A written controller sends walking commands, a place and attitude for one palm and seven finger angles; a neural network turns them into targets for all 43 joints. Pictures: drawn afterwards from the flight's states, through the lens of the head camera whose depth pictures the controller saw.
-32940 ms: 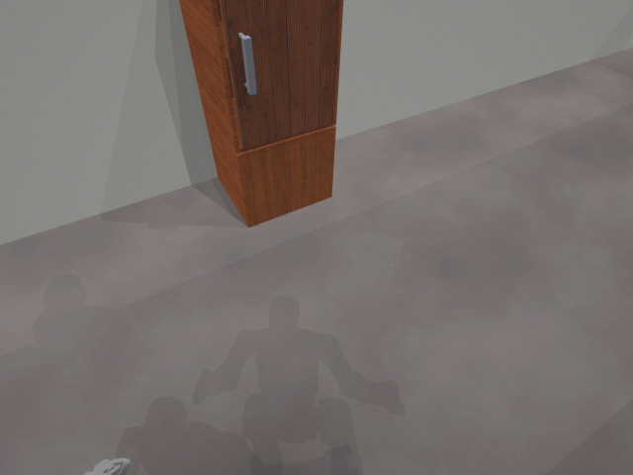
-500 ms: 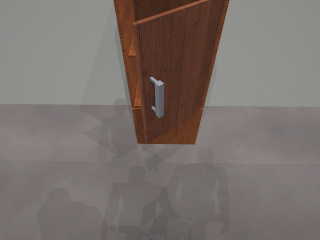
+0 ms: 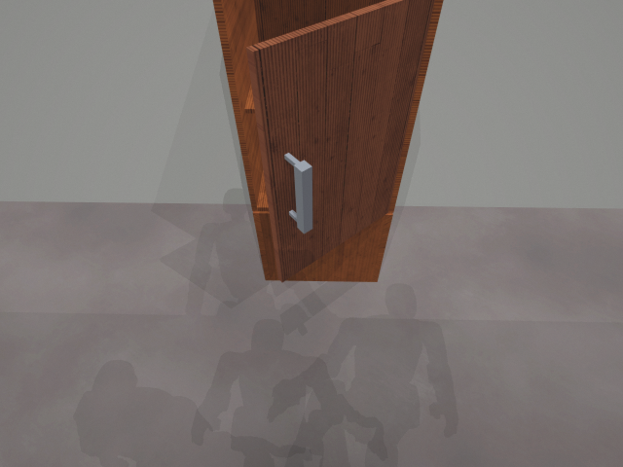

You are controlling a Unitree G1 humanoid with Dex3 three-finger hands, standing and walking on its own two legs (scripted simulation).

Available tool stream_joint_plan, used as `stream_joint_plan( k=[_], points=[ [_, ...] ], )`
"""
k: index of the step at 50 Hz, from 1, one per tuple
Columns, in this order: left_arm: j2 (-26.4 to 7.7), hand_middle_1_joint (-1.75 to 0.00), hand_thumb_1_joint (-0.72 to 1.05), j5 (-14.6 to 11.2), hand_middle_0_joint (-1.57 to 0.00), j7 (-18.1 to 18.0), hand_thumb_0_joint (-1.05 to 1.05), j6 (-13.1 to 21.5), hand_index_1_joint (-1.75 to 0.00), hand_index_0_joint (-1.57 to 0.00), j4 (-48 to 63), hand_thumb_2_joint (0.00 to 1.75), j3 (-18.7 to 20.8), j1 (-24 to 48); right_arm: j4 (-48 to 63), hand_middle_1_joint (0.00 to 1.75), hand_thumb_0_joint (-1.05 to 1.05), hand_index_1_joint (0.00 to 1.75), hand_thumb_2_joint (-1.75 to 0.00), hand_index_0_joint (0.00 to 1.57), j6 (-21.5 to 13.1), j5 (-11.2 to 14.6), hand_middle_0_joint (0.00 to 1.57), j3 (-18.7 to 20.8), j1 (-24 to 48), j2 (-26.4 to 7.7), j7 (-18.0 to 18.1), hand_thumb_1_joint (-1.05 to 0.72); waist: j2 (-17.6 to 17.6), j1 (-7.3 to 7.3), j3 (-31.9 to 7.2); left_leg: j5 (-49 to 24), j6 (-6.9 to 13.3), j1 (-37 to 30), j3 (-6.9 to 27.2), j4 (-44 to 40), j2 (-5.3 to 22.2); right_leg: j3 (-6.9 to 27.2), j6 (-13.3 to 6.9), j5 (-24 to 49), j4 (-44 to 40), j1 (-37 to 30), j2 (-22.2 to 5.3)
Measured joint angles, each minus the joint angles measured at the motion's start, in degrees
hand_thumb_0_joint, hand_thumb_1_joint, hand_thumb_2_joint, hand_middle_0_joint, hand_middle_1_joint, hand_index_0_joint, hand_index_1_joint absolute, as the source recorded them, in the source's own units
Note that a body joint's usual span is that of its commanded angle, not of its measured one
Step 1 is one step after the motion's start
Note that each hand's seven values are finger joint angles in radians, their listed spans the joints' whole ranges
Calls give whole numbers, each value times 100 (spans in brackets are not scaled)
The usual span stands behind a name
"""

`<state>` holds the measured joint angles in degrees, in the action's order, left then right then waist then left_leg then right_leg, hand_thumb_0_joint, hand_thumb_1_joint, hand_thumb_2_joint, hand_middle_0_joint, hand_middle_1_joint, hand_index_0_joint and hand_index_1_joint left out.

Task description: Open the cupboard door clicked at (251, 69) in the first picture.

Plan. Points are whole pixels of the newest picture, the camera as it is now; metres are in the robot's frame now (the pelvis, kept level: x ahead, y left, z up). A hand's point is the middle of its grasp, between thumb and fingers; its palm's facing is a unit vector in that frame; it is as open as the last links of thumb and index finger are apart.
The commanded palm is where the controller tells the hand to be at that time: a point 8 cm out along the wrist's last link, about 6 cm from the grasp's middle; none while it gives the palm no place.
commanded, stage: walk to a spot facing it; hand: left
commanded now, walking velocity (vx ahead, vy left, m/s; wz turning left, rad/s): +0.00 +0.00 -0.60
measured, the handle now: (297, 194) +0.60 +0.06 -0.04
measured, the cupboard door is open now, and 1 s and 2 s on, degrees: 40 40 40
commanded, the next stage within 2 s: none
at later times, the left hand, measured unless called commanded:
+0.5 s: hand out of the picture +0.09 +0.17 -0.18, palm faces -0.16 -0.95 -0.27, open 7.4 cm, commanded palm none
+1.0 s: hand out of the picture +0.13 +0.15 -0.18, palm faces -0.41 -0.88 -0.25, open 7.4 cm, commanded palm none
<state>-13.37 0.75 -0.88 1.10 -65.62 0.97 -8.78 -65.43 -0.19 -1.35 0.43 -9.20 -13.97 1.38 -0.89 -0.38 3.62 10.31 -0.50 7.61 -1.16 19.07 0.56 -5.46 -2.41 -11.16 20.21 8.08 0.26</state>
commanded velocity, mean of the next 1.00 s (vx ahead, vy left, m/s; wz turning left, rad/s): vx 0.00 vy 0.00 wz -0.60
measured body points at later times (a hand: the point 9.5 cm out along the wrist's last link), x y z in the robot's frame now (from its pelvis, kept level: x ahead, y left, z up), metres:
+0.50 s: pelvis -0.01 -0.02 -0.02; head +0.03 -0.06 +0.42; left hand +0.10 +0.22 -0.16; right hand -0.02 -0.27 -0.19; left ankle +0.00 +0.12 -0.75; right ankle -0.03 -0.10 -0.74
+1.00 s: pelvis +0.00 -0.02 -0.01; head +0.05 -0.04 +0.44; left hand +0.15 +0.20 -0.16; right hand +0.02 -0.31 -0.13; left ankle +0.06 +0.11 -0.73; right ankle -0.03 -0.10 -0.75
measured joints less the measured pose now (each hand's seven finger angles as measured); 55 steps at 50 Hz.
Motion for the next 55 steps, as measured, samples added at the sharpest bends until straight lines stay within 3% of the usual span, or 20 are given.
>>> stream_joint_plan(
  k=[6, 17, 22, 24, 25, 26, 29, 33, 44, 47, 50, 51, 53, 55],
  points=[
    [-19, -30, 90, 0, -20, -33, 1, -65, -30, -20, 83, 90, 35, 25, 72, 30, 1, 30, -90, 20, 48, -10, 20, 19, 84, -20, 46, -90, -17, 45, -29, 88, -39, 34, -106, 102, 74, 104, -23, -28, 73, 71, 69],
    [122, -30, 90, 51, -20, 83, 1, -406, -30, -20, 528, 90, 215, -150, 603, 30, 1, 30, -90, 20, 193, -23, 20, 154, -67, 270, 105, -90, 148, 47, 138, 585, -37, 376, -710, 909, 268, 685, -36, -362, 1088, 765, 241],
    [161, -30, 91, 66, -20, 166, 1, -517, -30, -20, 784, 90, 290, -63, 732, 30, 1, 30, -90, 20, 168, -81, 20, 204, -235, 249, 123, -90, 101, 77, 310, 678, -61, 387, -975, 1076, 370, 490, 126, -1521, 2669, 1271, 77],
    [191, -30, 91, 62, -20, 195, 1, -474, -30, -20, 898, 90, 301, -63, 754, 30, 1, 30, -90, 20, 192, -90, 20, 224, -290, 194, 113, -90, -29, 94, 340, 759, -146, 424, -1025, 1236, 507, 369, 151, -1367, 2383, 1125, 3],
    [179, -30, 91, 65, -20, 208, 1, -424, -30, -20, 973, 90, 306, -102, 772, 30, 1, 30, -90, 20, 217, -74, 20, 235, -321, 173, 103, -90, -60, 108, 314, 857, -203, 507, -1051, 1427, 578, 358, 147, -916, 1954, 973, -32],
    [149, -30, 91, 84, -20, 193, 1, -352, -30, -20, 1025, 90, 323, -140, 783, 30, 1, 30, -90, 20, 259, -42, 20, 256, -313, 170, 91, -90, -48, 124, 288, 1043, -217, 672, -1016, 1792, 616, 402, 40, -825, 1765, 927, 3],
    [158, -30, 91, 67, -20, 87, 1, -272, -30, -20, 1050, 90, 331, -161, 824, 30, 1, 30, -90, 20, 404, 24, 20, 328, -93, 119, 60, -90, -72, 113, 402, 1864, -203, 1314, -370, 3466, 420, 487, -198, -876, 1751, 944, 167],
    [172, -30, 90, 55, -20, -4, 0, -279, -30, -20, 1067, 90, 325, -327, 1022, 30, 1, 30, -90, 20, 395, 42, 20, 355, 246, 108, 43, -90, 88, 159, 423, 1585, -273, 1845, -60, 4382, 198, 844, -248, -459, 1147, 833, 296],
    [205, -30, 90, 99, -20, -4, 1, -311, -30, -20, 1166, 90, 318, -579, 1412, 30, 1, 30, -90, 20, 318, 101, 20, 319, 779, 176, 73, -90, 230, 321, 267, 1409, -315, 1769, 321, 3345, -3, 1618, -215, -15, 568, 701, 625],
    [149, -30, 90, 113, -20, 2, 1, -337, -30, -20, 1213, 90, 340, -568, 1483, 30, 1, 30, -90, 20, 276, 129, 20, 290, 807, 231, 72, -90, 313, 357, 231, 1427, -261, 1554, 354, 2720, -99, 1806, -153, -18, 630, 767, 688],
    [74, -30, 90, 86, -20, 10, 1, -384, -30, -20, 1239, 90, 359, -566, 1560, 30, 1, 30, -90, 20, 179, 145, 20, 241, 721, 265, 78, -90, 349, 308, 138, 922, -186, 1070, 378, 1514, -128, 1959, -43, -121, 874, 930, 802],
    [85, -30, 90, 57, -20, 24, 1, -404, -30, -20, 1272, 90, 354, -598, 1624, 30, 1, 30, -90, 20, 121, 124, 20, 217, 623, 200, 78, -90, 194, 264, 39, 658, -62, 875, 496, 995, 20, 1859, 1, -321, 1108, 1089, 923],
    [-40, -30, 90, 45, -20, 78, 1, -448, -30, -20, 1254, 90, 372, -417, 1615, 30, 1, 30, -90, 20, 71, 46, 20, 205, 527, 240, 123, -90, 285, 238, 153, 452, -27, 888, 409, 1107, 11, 1485, 202, -1269, 2157, 1500, 743],
    [-179, -30, 90, 82, -20, 142, 1, -455, -30, -20, 1327, 90, 426, -296, 1601, 30, 1, 30, -90, 20, 96, -26, 20, 131, 360, 298, 120, -90, 382, 263, 233, 562, -62, 798, 272, 1104, 77, 1102, 378, -1597, 3198, 1883, 524]
  ],
)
